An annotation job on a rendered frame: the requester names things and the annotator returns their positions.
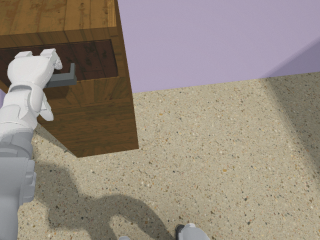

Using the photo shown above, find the robot left hand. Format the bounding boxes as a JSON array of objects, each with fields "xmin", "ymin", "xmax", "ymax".
[{"xmin": 7, "ymin": 48, "xmax": 63, "ymax": 121}]

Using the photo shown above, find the left robot forearm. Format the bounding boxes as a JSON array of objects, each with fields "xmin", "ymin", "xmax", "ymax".
[{"xmin": 0, "ymin": 81, "xmax": 44, "ymax": 160}]

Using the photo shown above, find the cabinet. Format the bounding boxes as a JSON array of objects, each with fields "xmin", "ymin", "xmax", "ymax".
[{"xmin": 0, "ymin": 0, "xmax": 139, "ymax": 158}]

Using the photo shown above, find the robot left upper arm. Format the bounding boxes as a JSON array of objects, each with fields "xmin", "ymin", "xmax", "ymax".
[{"xmin": 0, "ymin": 157, "xmax": 37, "ymax": 240}]

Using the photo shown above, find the handle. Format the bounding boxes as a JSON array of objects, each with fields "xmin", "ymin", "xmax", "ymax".
[{"xmin": 46, "ymin": 63, "xmax": 77, "ymax": 88}]

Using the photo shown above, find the right robot shin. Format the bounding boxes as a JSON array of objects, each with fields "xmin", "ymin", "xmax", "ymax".
[{"xmin": 182, "ymin": 223, "xmax": 196, "ymax": 231}]

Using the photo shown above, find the drawer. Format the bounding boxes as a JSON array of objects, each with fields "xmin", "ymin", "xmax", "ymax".
[{"xmin": 0, "ymin": 39, "xmax": 118, "ymax": 87}]

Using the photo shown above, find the right robot thigh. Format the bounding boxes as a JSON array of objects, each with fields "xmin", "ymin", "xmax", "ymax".
[{"xmin": 178, "ymin": 227, "xmax": 210, "ymax": 240}]

